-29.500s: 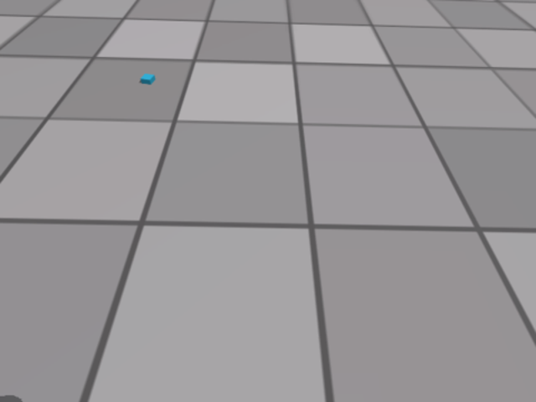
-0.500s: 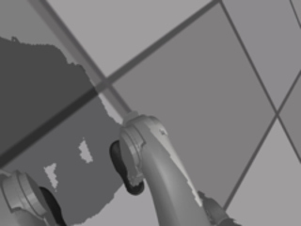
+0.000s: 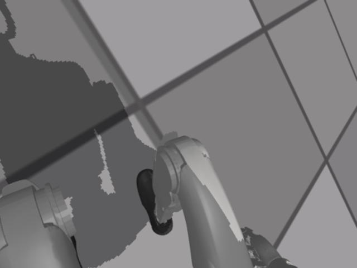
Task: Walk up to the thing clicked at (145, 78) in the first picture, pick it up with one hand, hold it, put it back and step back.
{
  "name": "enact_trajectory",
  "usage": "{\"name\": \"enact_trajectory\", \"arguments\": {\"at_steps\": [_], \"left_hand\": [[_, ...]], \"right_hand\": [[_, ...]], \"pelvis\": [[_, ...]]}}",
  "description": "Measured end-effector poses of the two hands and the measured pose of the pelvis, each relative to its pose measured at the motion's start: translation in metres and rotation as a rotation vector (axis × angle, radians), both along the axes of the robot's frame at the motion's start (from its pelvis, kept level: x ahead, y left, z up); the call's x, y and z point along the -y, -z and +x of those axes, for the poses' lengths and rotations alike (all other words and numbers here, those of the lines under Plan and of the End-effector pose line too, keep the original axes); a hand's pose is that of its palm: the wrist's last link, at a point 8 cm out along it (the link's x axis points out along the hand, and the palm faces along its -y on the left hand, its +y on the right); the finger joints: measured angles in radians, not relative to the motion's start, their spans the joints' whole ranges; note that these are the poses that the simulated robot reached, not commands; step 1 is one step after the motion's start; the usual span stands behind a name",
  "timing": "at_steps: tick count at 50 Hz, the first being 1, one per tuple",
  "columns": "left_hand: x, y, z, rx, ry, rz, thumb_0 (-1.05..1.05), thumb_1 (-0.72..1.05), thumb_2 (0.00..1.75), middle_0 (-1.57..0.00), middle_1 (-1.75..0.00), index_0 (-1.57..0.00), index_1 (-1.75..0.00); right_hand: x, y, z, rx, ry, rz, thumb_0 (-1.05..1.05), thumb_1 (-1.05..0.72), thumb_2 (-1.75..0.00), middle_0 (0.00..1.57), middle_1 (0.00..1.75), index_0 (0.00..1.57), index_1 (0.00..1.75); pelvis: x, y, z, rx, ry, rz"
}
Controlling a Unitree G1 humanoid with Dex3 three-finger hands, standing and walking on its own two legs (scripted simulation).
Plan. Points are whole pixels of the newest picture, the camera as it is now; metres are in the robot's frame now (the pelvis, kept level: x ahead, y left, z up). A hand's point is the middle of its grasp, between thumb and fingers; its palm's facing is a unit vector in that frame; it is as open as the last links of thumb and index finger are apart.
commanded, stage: rest palm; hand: left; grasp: from above
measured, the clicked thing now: out of the picture +0.56 +0.30 -0.31
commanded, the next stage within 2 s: none
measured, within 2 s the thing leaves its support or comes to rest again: neither
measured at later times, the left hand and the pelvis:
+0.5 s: hand out of the picture +0.54 +0.26 -0.22, palm faces -0.53 -0.14 -0.84, open 13.5 cm; pelvis +0.00 -0.01 -0.01, yaw +0 degrees
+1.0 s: hand out of the picture +0.55 +0.28 -0.23, palm faces -0.48 -0.13 -0.87, open 13.1 cm; pelvis +0.01 +0.00 -0.01, yaw -2 degrees
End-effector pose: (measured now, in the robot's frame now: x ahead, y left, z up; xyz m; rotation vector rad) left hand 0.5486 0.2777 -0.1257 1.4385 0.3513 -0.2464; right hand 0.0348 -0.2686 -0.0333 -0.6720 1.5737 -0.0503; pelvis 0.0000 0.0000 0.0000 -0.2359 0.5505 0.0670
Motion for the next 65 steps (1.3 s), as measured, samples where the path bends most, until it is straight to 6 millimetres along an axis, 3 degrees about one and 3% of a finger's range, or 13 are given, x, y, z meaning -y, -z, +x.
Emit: {"name": "enact_trajectory", "arguments": {"at_steps": [7,11,15,20,23,26,34,43,54,65], "left_hand": [[-0.009,-0.048,0.03,0.103,-0.168,0.099,0.0,-0.47,0.9,-0.08,-1.04,-0.12,-1.0],[-0.011,-0.058,0.039,0.023,-0.251,0.125,0.0,-0.48,0.92,-0.07,-1.04,-0.11,-1.0],[-0.005,-0.041,0.035,-0.103,-0.25,0.134,0.0,-0.46,0.91,-0.06,-1.06,-0.11,-1.02],[0.009,0.007,0.013,-0.245,-0.178,0.088,0.0,-0.43,0.88,-0.06,-1.1,-0.13,-1.04],[0.014,0.03,0.004,-0.231,-0.126,0.04,0.0,-0.42,0.87,-0.07,-1.11,-0.14,-1.05],[0.011,0.041,0.0,-0.163,-0.091,0.03,0.0,-0.42,0.87,-0.08,-1.11,-0.15,-1.05],[-0.011,0.034,0.006,-0.036,-0.144,0.069,0.0,-0.44,0.86,-0.11,-1.04,-0.15,-1.0],[-0.016,0.028,0.021,-0.08,-0.204,0.083,0.0,-0.39,0.83,-0.15,-0.95,-0.19,-0.92],[-0.002,0.059,0.007,-0.129,-0.135,0.053,0.0,-0.29,0.75,-0.18,-0.95,-0.24,-0.88],[-0.016,0.057,0.009,-0.071,-0.187,0.063,0.0,-0.28,0.74,-0.23,-0.88,-0.27,-0.84]], "right_hand": [[-0.006,0.011,0.004,0.076,0.074,0.046,0.0,-0.91,-0.89,0.2,0.3,0.2,0.3],[-0.011,0.023,-0.003,0.086,0.109,0.088,0.0,-0.91,-0.89,0.2,0.3,0.2,0.3],[-0.018,0.031,-0.019,0.041,0.136,0.123,-0.01,-0.91,-0.89,0.2,0.3,0.2,0.3],[-0.023,0.029,-0.038,-0.042,0.127,0.139,0.0,-0.91,-0.89,0.2,0.3,0.2,0.3],[-0.018,0.022,-0.044,-0.077,0.104,0.112,0.0,-0.91,-0.89,0.2,0.3,0.2,0.3],[-0.01,0.016,-0.046,-0.107,0.077,0.072,0.0,-0.91,-0.89,0.2,0.3,0.2,0.3],[0.005,0.01,-0.025,-0.073,0.03,0.017,0.0,-0.91,-0.89,0.2,0.3,0.2,0.3],[-0.009,0.018,-0.001,0.008,0.006,0.07,-0.01,-0.91,-0.89,0.2,0.3,0.2,0.3],[-0.031,0.016,-0.02,-0.046,0.024,0.112,-0.01,-0.91,-0.89,0.2,0.3,0.2,0.3],[-0.022,0.006,-0.038,-0.074,0.03,0.074,0.0,-0.91,-0.89,0.2,0.3,0.2,0.3]], "pelvis": [[-0.001,-0.002,0.006,-0.062,0.005,0.014],[-0.001,0.0,0.007,-0.065,0.012,0.023],[0.001,0.0,0.005,-0.047,0.012,0.028],[0.005,0.001,0.001,-0.027,0.015,0.03],[0.008,0.003,-0.001,-0.006,0.016,0.029],[0.01,0.007,-0.002,0.008,0.017,0.028],[0.009,0.009,0.004,-0.014,0.026,0.017],[0.002,0.006,0.011,-0.032,0.03,-0.001],[0.002,0.006,0.006,-0.009,0.031,-0.013],[-0.001,0.01,0.005,-0.01,0.043,-0.025]]}}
